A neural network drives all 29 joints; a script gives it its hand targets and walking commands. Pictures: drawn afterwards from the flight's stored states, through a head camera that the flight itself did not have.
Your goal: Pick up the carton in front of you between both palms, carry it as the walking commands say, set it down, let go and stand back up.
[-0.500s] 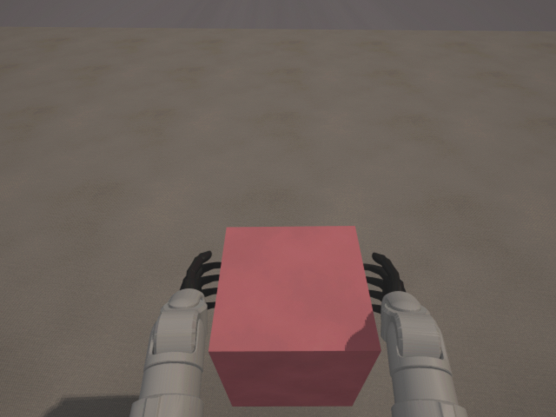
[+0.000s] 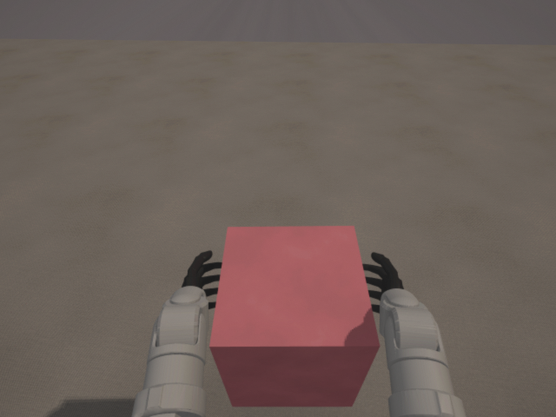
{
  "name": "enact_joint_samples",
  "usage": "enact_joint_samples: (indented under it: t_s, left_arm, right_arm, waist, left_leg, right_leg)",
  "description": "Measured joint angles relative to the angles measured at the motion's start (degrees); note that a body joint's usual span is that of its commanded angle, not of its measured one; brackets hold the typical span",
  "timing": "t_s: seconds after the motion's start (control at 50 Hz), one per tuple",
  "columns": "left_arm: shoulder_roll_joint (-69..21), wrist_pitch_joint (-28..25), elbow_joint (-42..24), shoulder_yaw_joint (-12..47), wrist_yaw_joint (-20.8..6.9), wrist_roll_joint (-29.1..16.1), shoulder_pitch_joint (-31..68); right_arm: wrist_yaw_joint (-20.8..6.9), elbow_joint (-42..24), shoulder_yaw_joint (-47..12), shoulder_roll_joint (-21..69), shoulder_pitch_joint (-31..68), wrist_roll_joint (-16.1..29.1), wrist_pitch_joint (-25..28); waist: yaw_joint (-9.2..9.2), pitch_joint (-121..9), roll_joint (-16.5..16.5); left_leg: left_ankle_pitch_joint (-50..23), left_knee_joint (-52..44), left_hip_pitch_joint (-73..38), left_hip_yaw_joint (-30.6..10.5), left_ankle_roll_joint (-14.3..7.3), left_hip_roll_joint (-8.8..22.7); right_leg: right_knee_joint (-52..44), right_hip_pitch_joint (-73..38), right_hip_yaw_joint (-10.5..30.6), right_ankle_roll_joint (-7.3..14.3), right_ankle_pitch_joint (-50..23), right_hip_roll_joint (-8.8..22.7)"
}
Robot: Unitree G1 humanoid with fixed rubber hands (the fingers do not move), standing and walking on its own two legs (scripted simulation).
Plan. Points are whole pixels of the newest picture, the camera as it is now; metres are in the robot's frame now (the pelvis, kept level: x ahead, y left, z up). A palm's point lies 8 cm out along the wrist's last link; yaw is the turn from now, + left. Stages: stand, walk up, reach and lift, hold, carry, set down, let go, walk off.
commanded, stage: hold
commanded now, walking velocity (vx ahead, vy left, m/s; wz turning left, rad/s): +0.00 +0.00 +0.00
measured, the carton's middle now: (291, 319) +0.31 +0.00 -0.03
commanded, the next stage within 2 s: set down in 0.14 s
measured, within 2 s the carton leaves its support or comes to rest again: neither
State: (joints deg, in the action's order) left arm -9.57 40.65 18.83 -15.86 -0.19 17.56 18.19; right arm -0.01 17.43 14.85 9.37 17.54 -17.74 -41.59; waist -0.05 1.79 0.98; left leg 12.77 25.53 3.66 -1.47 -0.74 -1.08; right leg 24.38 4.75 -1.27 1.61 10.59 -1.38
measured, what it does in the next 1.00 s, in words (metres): lowers itself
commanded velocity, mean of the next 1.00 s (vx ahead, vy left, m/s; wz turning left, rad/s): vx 0.00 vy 0.00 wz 0.00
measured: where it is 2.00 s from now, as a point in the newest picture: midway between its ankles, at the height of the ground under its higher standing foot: outside the picture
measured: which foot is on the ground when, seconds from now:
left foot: down 0.00-1.00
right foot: down 0.00-1.00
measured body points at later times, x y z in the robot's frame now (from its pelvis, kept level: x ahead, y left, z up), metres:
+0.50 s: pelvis +0.00 +0.00 -0.01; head +0.03 +0.00 +0.44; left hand +0.35 +0.15 +0.00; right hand +0.35 -0.15 +0.00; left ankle +0.03 +0.11 -0.74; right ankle +0.04 -0.10 -0.74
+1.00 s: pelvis -0.03 +0.01 -0.12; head +0.19 +0.00 +0.27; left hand +0.40 +0.16 -0.19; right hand +0.40 -0.14 -0.20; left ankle +0.03 +0.12 -0.74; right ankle +0.04 -0.11 -0.74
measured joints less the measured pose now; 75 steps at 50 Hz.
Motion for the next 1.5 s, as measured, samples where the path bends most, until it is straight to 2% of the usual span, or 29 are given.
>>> enact_joint_samples:
  t_s: [0.22, 0.3, 0.46, 0.56, 0.68, 0.78, 0.88, 1.04, 1.16, 1.5]
  left_arm:
    - [-0.1, -0.1, 0.0, -0.2, 0.0, 0.1, 0.2]
    - [-0.7, -1.2, 2.1, -2.8, -0.3, 1.2, 2.4]
    - [-2.9, -8.2, 9.3, -13.2, -1.7, 7.0, 11.3]
    - [-3.0, -15.7, 11.3, -15.3, -2.0, 8.7, 14.1]
    - [-1.7, -26.2, 11.4, -12.9, -0.4, 4.1, 14.5]
    - [0.1, -31.0, 10.3, -9.3, 1.6, -2.2, 15.1]
    - [1.3, -31.1, 9.3, -8.1, 2.5, -5.9, 17.0]
    - [1.8, -27.1, 12.0, -12.4, 2.0, -4.0, 23.3]
    - [2.8, -26.3, 14.3, -13.7, 2.0, -3.0, 27.2]
    - [8.3, -26.0, 17.9, -12.0, 4.1, -8.0, 37.8]
  right_arm:
    - [0.1, 0.2, 0.2, 0.1, 0.3, 0.1, 0.2]
    - [-0.3, 2.5, 2.9, 0.7, 2.5, -0.8, 1.4]
    - [-2.4, 11.0, 12.8, 2.1, 12.2, -6.4, 8.6]
    - [-3.0, 13.6, 14.2, 1.6, 15.0, -7.9, 16.3]
    - [-1.5, 14.4, 11.6, -0.2, 15.6, -3.9, 27.3]
    - [0.4, 13.2, 8.0, -2.3, 16.2, 1.8, 32.1]
    - [1.1, 12.7, 6.7, -3.7, 18.6, 5.0, 32.2]
    - [0.8, 15.8, 10.1, -3.9, 25.2, 2.9, 28.1]
    - [1.0, 18.1, 11.1, -4.9, 29.1, 2.1, 27.2]
    - [4.0, 22.2, 7.8, -10.0, 40.6, 6.9, 26.5]
  waist:
    - [-0.09, -0.3, -0.1]
    - [-0.01, 0.2, -0.1]
    - [0.24, 3.4, 0.0]
    - [0.51, 5.0, -0.2]
    - [0.89, 5.8, -0.4]
    - [1.19, 3.0, -0.4]
    - [1.31, -2.4, -0.4]
    - [1.32, -8.5, -0.6]
    - [1.33, -10.8, -0.8]
    - [1.53, -8.4, -1.0]
  left_leg:
    - [0.2, -0.5, -0.2, -0.8, 0.1, -0.2]
    - [0.7, 0.6, 0.7, -0.9, 0.0, -0.3]
    - [3.2, 7.3, 8.5, -0.8, -0.1, -0.8]
    - [3.8, 11.7, 19.0, -0.6, -0.1, -1.2]
    - [4.4, 18.5, 36.2, -0.3, 0.0, -1.5]
    - [6.2, 26.4, 51.7, -0.9, 0.3, -2.1]
    - [8.7, 34.5, 64.1, -1.3, 0.5, -2.9]
    - [11.9, 44.4, 76.9, -1.3, 0.9, -3.5]
    - [13.7, 51.1, 85.7, -1.2, 1.2, -4.0]
    - [18.1, 70.6, 106.9, -1.1, 2.6, -5.6]
  right_leg:
    - [-0.4, -0.1, 0.6, 0.0, 0.3, -0.3]
    - [0.7, 0.8, 0.9, 0.0, 0.8, -0.4]
    - [7.6, 8.7, 1.6, -0.1, 3.3, -0.5]
    - [12.3, 19.5, 2.3, -0.3, 3.8, -0.7]
    - [18.8, 36.7, 3.0, -0.6, 4.2, -0.9]
    - [26.6, 52.2, 3.7, -1.0, 5.8, -1.4]
    - [34.6, 64.6, 4.1, -1.4, 8.3, -1.9]
    - [44.7, 77.5, 4.3, -1.6, 11.4, -2.6]
    - [51.4, 86.5, 4.5, -1.7, 13.1, -3.1]
    - [70.9, 107.9, 4.3, -2.3, 17.2, -4.7]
